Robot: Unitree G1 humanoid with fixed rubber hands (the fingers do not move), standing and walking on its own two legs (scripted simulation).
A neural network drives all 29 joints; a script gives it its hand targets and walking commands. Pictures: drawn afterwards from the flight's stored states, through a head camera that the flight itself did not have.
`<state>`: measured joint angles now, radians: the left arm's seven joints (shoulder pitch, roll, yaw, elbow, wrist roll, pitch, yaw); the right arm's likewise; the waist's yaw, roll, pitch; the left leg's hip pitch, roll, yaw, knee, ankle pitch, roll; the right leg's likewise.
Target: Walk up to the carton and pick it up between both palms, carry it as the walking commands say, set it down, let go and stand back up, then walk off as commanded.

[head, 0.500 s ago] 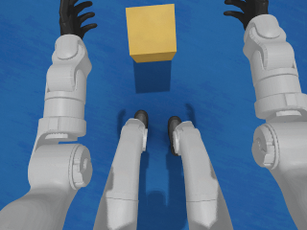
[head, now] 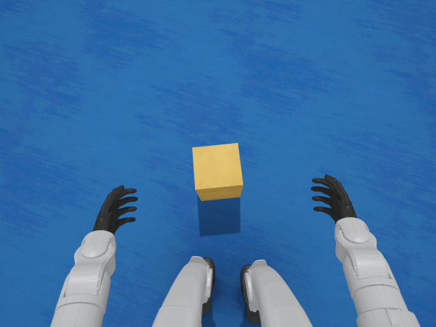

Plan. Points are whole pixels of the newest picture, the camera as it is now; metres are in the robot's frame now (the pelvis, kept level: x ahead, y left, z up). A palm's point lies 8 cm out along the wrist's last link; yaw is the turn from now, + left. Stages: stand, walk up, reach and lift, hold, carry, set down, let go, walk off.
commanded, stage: let go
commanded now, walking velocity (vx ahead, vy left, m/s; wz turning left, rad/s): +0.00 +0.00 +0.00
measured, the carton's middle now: (218, 174) +0.52 +0.04 -0.61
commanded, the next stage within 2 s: stand in 0.78 s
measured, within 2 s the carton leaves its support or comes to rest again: neither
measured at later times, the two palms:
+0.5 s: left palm (73, 273) +0.20 +0.25 -0.02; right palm (373, 259) +0.22 -0.22 -0.03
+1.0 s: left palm (69, 282) +0.19 +0.26 -0.05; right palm (392, 283) +0.18 -0.25 -0.04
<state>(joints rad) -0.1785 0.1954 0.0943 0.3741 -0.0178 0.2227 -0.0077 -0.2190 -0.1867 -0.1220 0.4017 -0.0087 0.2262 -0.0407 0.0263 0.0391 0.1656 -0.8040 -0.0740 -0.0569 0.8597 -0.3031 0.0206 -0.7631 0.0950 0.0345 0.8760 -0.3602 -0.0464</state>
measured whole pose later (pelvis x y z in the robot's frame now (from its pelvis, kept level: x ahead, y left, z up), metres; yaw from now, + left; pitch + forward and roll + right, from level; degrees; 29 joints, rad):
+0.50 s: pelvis +0.07 +0.01 +0.05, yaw +0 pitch -2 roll +0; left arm 0.29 0.21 0.04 0.40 0.00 0.08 -0.05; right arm 0.26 -0.20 -0.07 0.43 -0.03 0.07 0.05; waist 0.02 0.01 0.12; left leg -0.18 -0.08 -0.04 0.49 -0.27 0.05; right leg -0.14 0.05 0.05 0.50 -0.32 -0.03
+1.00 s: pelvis +0.07 +0.01 +0.04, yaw -1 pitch -2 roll +0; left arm 0.28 0.24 0.04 0.69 0.03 0.05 0.01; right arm 0.28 -0.25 -0.04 0.70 -0.03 0.04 0.00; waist 0.01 -0.01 -0.09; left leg -0.18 -0.07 -0.03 0.53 -0.31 0.05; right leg -0.13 0.06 0.05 0.52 -0.34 -0.04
